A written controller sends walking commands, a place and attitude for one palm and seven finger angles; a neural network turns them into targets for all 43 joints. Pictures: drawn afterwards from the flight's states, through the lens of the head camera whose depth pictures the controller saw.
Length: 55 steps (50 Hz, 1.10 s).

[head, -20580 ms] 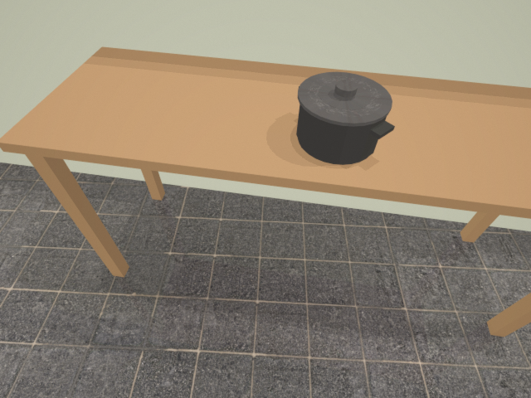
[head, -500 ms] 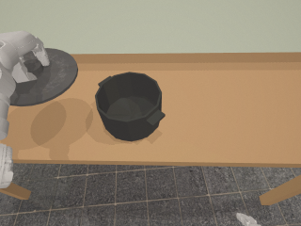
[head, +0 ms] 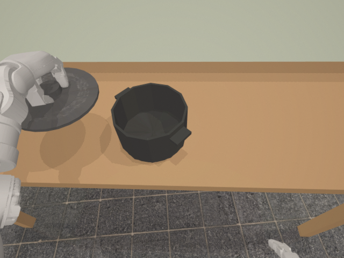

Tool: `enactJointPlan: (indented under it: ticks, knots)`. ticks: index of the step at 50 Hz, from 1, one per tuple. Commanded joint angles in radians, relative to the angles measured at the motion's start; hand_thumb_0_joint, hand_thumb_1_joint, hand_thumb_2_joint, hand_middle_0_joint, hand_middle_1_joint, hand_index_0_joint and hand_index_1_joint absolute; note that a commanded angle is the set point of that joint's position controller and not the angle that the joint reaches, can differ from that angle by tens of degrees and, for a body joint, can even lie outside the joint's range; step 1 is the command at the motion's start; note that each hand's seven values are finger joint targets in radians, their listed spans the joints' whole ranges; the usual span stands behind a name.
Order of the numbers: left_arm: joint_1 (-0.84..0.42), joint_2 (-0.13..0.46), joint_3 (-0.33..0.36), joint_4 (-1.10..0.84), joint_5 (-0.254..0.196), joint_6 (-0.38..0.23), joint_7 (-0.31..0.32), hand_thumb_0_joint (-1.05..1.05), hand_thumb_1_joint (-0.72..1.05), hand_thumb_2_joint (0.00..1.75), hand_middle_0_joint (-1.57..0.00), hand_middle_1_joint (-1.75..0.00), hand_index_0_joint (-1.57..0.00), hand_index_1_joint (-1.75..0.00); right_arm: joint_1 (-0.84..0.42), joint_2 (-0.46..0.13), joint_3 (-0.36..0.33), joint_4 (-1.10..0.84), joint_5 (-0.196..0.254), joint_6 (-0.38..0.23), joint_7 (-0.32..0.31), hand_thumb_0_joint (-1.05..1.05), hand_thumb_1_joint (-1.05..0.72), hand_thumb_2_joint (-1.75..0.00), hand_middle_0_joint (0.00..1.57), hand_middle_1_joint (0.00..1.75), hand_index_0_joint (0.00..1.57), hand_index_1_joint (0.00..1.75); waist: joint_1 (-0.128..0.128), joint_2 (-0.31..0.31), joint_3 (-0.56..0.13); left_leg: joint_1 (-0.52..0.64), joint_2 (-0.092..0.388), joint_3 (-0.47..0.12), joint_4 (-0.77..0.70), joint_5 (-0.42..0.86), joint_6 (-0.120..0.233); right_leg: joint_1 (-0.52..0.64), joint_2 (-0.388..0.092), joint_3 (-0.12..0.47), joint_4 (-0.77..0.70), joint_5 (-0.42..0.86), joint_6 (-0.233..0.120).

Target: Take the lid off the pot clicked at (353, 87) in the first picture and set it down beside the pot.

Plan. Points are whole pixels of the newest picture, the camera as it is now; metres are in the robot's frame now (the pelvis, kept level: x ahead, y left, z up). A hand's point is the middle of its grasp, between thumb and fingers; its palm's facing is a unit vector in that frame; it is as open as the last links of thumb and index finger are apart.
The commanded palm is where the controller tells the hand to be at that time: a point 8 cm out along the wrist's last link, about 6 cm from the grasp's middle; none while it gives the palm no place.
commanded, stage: lower the lid onto the table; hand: left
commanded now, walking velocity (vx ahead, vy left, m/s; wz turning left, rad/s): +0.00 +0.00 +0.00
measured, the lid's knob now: (49, 89) +0.46 +0.29 +0.15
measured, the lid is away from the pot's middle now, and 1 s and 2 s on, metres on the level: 0.23 0.23 0.24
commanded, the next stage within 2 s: none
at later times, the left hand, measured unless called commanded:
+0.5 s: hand (54, 101) +0.44 +0.27 +0.13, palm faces -0.40 -0.05 -0.91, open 7.8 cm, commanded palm +0.44 +0.28 +0.20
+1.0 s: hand (52, 114) +0.43 +0.29 +0.10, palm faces -0.44 -0.08 -0.89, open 7.8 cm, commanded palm +0.44 +0.29 +0.17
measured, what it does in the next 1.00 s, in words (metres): stands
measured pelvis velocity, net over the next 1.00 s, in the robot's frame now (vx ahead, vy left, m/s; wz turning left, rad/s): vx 0.00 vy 0.00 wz -0.01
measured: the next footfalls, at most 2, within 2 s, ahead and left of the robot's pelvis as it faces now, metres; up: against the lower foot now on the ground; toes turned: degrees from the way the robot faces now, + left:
none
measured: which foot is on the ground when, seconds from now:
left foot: down 0.00-1.00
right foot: down 0.00-1.00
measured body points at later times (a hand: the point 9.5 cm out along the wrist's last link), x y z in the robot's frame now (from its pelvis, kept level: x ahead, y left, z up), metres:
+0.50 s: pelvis +0.00 +0.00 +0.00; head +0.05 -0.02 +0.45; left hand +0.45 +0.27 +0.18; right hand +0.09 -0.27 -0.13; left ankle -0.03 +0.09 -0.74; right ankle +0.00 -0.17 -0.74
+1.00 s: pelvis +0.00 +0.00 +0.00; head +0.06 -0.01 +0.44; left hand +0.45 +0.30 +0.15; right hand +0.09 -0.27 -0.13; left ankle -0.03 +0.09 -0.74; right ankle +0.00 -0.17 -0.74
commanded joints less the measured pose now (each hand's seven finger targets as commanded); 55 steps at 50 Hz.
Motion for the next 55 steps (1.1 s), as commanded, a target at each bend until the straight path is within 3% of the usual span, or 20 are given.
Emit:
enactJointPlan:
  ticks: [1,2,7,10,12,14,16,18,20,22,26,32,38,42,44,46,48,49,52,55]
  knots:
    - [-0.499,0.328,0.101,-0.167,-0.003,-0.002,0.045,0.0,0.62,1.04,-0.85,-1.02,-0.84,-0.99,-0.02,-0.161,-0.05,-0.112,0.005,-0.026,-0.01,0.0,-0.9,-0.9,0.2,0.3,0.2,0.3,-0.015,0.01,-0.361,0.162,0.007,-0.042,-0.021,0.426,0.017,0.121,0.081,-0.016,0.023,0.262,-0.091]
    - [-0.579,0.347,0.108,-0.247,0.011,-0.01,0.051,0.0,0.62,1.04,-0.85,-1.02,-0.84,-0.99,-0.012,-0.151,-0.049,-0.114,0.0,-0.026,-0.011,0.0,-0.9,-0.9,0.2,0.3,0.2,0.3,-0.015,0.047,-0.426,0.2,0.004,-0.046,-0.029,0.452,0.018,0.145,0.09,-0.012,0.024,0.274,-0.089]
    - [-0.511,0.365,0.146,-0.214,0.013,-0.026,0.062,0.0,0.62,1.04,-0.85,-1.02,-0.84,-0.99,0.006,-0.147,-0.05,-0.109,-0.006,-0.036,-0.012,0.0,-0.9,-0.9,0.2,0.3,0.2,0.3,-0.009,0.057,-0.464,0.223,0.003,-0.057,-0.009,0.542,0.019,0.16,0.092,-0.01,0.035,0.313,-0.087]
    - [-0.471,0.283,0.077,-0.082,0.006,-0.022,0.051,0.0,0.62,1.04,-0.85,-1.02,-0.84,-0.99,0.004,-0.149,-0.045,-0.094,0.007,-0.026,-0.013,0.0,-0.9,-0.9,0.2,0.3,0.2,0.3,-0.022,-0.008,-0.338,0.146,0.005,-0.045,-0.024,0.406,0.014,0.113,0.09,-0.026,0.024,0.253,-0.086]
    - [-0.557,0.325,0.099,-0.236,0.009,-0.035,0.065,0.0,0.62,1.04,-0.85,-1.02,-0.84,-0.99,0.0,-0.149,-0.055,-0.108,-0.002,-0.029,-0.011,0.0,-0.9,-0.9,0.2,0.3,0.2,0.3,-0.015,0.061,-0.442,0.211,0.005,-0.053,-0.021,0.475,0.018,0.139,0.091,-0.01,0.033,0.275,-0.09]
    - [-0.527,0.31,0.098,-0.184,0.017,-0.035,0.067,0.0,0.62,1.04,-0.85,-1.02,-0.84,-0.99,0.004,-0.143,-0.051,-0.102,-0.002,-0.034,-0.016,0.0,-0.9,-0.9,0.2,0.3,0.2,0.3,-0.021,0.061,-0.424,0.22,0.007,-0.06,-0.009,0.503,0.016,0.121,0.092,-0.016,0.036,0.274,-0.09]
    - [-0.463,0.361,0.144,-0.112,0.003,-0.042,0.072,0.0,0.62,1.04,-0.85,-1.02,-0.84,-0.99,0.017,-0.161,-0.055,-0.095,-0.006,-0.036,-0.018,0.0,-0.9,-0.9,0.2,0.3,0.2,0.3,-0.018,0.022,-0.395,0.176,0.003,-0.051,-0.004,0.458,0.019,0.129,0.086,-0.012,0.033,0.279,-0.092]
    - [-0.489,0.309,0.098,-0.07,0.012,-0.047,0.065,0.0,0.62,1.04,-0.85,-1.02,-0.84,-0.99,0.013,-0.15,-0.049,-0.091,0.001,-0.03,-0.019,0.0,-0.9,-0.9,0.2,0.3,0.2,0.3,-0.022,0.005,-0.358,0.144,0.0,-0.045,-0.02,0.386,0.02,0.122,0.088,-0.019,0.028,0.254,-0.089]
    - [-0.502,0.319,0.101,-0.084,0.013,-0.053,0.07,0.0,0.62,1.04,-0.85,-1.02,-0.84,-0.99,0.018,-0.151,-0.054,-0.09,0.002,-0.031,-0.021,0.0,-0.9,-0.9,0.2,0.3,0.2,0.3,-0.019,0.002,-0.374,0.148,-0.001,-0.039,-0.02,0.383,0.023,0.132,0.089,-0.014,0.032,0.263,-0.089]
    - [-0.567,0.344,0.106,-0.153,0.024,-0.069,0.085,0.0,0.62,1.04,-0.85,-1.02,-0.84,-0.99,0.023,-0.15,-0.055,-0.093,-0.005,-0.03,-0.022,0.0,-0.9,-0.9,0.2,0.3,0.2,0.3,-0.023,0.057,-0.439,0.187,0.001,-0.047,-0.018,0.434,0.019,0.141,0.09,-0.008,0.038,0.274,-0.09]
    - [-0.474,0.347,0.122,-0.044,0.008,-0.083,0.088,0.0,0.62,1.04,-0.85,-1.02,-0.84,-0.99,0.039,-0.161,-0.057,-0.079,-0.005,-0.032,-0.027,0.0,-0.9,-0.9,0.2,0.3,0.2,0.3,-0.024,0.019,-0.39,0.156,0.005,-0.041,-0.005,0.434,0.022,0.127,0.085,-0.012,0.037,0.285,-0.091]
    - [-0.446,0.363,0.148,-0.09,0.012,-0.107,0.101,0.0,0.62,1.04,-0.85,-1.02,-0.84,-0.99,0.04,-0.153,-0.06,-0.084,-0.005,-0.023,-0.021,0.0,-0.9,-0.9,0.2,0.3,0.2,0.3,-0.018,0.043,-0.422,0.18,0.007,-0.041,0.0,0.486,0.026,0.134,0.091,-0.008,0.041,0.299,-0.086]
    - [-0.425,0.337,0.129,-0.049,0.006,-0.118,0.101,0.0,0.62,1.04,-0.85,-1.02,-0.84,-0.99,0.036,-0.152,-0.059,-0.076,-0.001,-0.012,-0.023,0.0,-0.9,-0.9,0.2,0.3,0.2,0.3,-0.026,0.033,-0.37,0.155,0.008,-0.038,0.006,0.456,0.029,0.105,0.091,-0.015,0.036,0.284,-0.085]
    - [-0.471,0.385,0.164,-0.179,0.005,-0.142,0.118,0.0,0.62,1.04,-0.85,-1.02,-0.84,-0.99,0.041,-0.15,-0.065,-0.085,-0.009,-0.013,-0.025,0.0,-0.9,-0.9,0.2,0.3,0.2,0.3,-0.022,0.082,-0.486,0.232,0.011,-0.05,0.013,0.567,0.03,0.131,0.094,-0.005,0.046,0.322,-0.083]
    - [-0.364,0.329,0.146,-0.062,-0.002,-0.141,0.117,0.0,0.62,1.04,-0.85,-1.02,-0.84,-0.99,0.044,-0.146,-0.061,-0.074,-0.007,-0.015,-0.026,0.0,-0.9,-0.9,0.2,0.3,0.2,0.3,-0.025,0.059,-0.409,0.204,0.014,-0.046,0.021,0.56,0.029,0.093,0.094,-0.015,0.043,0.303,-0.083]
    - [-0.357,0.372,0.174,-0.032,-0.01,-0.147,0.12,0.0,0.62,1.04,-0.85,-1.02,-0.84,-0.99,0.05,-0.166,-0.065,-0.063,-0.005,-0.01,-0.023,0.0,-0.9,-0.9,0.2,0.3,0.2,0.3,-0.018,0.024,-0.382,0.164,0.014,-0.036,0.019,0.505,0.03,0.101,0.087,-0.011,0.04,0.304,-0.087]
    - [-0.395,0.316,0.119,0.005,0.004,-0.146,0.116,0.0,0.62,1.04,-0.85,-1.02,-0.84,-0.99,0.043,-0.154,-0.059,-0.061,-0.001,-0.004,-0.026,0.0,-0.9,-0.9,0.2,0.3,0.2,0.3,-0.027,0.012,-0.351,0.129,0.009,-0.032,0.011,0.431,0.028,0.088,0.09,-0.017,0.037,0.273,-0.085]
    - [-0.437,0.284,0.082,-0.016,0.004,-0.146,0.114,0.0,0.62,1.04,-0.85,-1.02,-0.84,-0.99,0.042,-0.152,-0.059,-0.058,0.0,-0.004,-0.03,0.0,-0.9,-0.9,0.2,0.3,0.2,0.3,-0.035,0.022,-0.357,0.144,0.011,-0.028,0.007,0.421,0.03,0.075,0.091,-0.015,0.035,0.263,-0.084]
    - [-0.48,0.354,0.138,-0.12,0.01,-0.169,0.135,0.0,0.62,1.04,-0.85,-1.02,-0.84,-0.99,0.055,-0.15,-0.064,-0.067,-0.012,-0.011,-0.035,0.0,-0.9,-0.9,0.2,0.3,0.2,0.3,-0.031,0.089,-0.475,0.232,0.014,-0.049,0.026,0.536,0.028,0.083,0.097,-0.008,0.051,0.287,-0.086]
    - [-0.407,0.307,0.122,0.028,0.0,-0.172,0.133,0.0,0.62,1.04,-0.85,-1.02,-0.84,-0.99,0.07,-0.151,-0.059,-0.045,-0.007,-0.012,-0.039,0.0,-0.9,-0.9,0.2,0.3,0.2,0.3,-0.033,0.028,-0.384,0.175,0.017,-0.04,0.028,0.484,0.028,0.052,0.094,-0.015,0.046,0.265,-0.083]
